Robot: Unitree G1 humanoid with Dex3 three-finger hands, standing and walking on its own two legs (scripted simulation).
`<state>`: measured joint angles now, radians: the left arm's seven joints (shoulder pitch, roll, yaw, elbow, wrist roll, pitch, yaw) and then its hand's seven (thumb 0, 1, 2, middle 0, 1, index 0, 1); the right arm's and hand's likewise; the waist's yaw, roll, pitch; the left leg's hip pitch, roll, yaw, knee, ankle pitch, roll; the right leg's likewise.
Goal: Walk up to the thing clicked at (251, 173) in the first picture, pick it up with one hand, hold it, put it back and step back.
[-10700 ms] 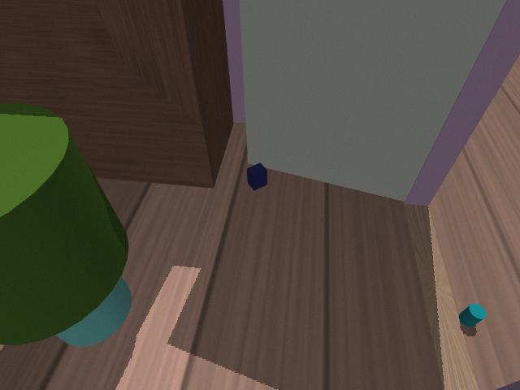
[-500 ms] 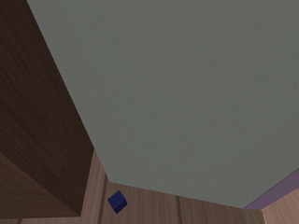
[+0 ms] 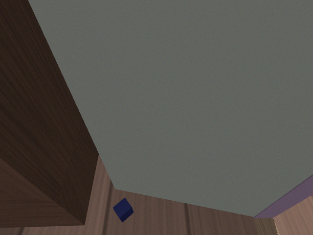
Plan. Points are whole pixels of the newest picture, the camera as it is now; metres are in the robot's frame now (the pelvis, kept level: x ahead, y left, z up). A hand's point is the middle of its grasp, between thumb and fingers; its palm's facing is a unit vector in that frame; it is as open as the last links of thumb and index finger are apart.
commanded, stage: stand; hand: left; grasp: from above
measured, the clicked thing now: (123, 210) +0.39 +0.22 -0.73
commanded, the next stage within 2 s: rise first in 0.52 s
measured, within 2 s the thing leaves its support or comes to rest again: neither
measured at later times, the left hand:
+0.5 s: hand out of the picture +0.07 +0.26 -0.16, palm faces -0.03 -0.94 -0.34, open 7.3 cm
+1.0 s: hand out of the picture +0.15 +0.25 -0.19, palm faces -0.07 -0.91 -0.40, open 11.1 cm
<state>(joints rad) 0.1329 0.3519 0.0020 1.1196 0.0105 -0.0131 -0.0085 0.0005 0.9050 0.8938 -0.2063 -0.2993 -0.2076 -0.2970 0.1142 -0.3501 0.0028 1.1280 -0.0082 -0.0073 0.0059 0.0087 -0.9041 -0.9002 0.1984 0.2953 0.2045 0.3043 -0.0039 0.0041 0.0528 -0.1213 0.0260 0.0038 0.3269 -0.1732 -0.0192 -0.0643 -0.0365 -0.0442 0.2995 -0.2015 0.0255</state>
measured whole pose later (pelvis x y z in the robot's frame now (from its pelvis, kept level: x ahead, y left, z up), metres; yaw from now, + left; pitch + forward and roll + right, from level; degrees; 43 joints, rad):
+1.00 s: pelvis -0.01 +0.00 -0.03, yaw -1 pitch +9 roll -1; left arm -0.03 0.32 0.14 0.96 0.16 0.12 0.03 0.00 0.07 0.83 -0.22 -0.79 -0.22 -0.79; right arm 0.25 -0.24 -0.03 0.72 0.03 -0.03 -0.01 0.01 -0.90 -0.90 0.20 0.30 0.20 0.30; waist -0.04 0.00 -0.03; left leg -0.55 0.04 0.01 0.72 -0.33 -0.02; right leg -0.50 -0.03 -0.02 0.69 -0.35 0.02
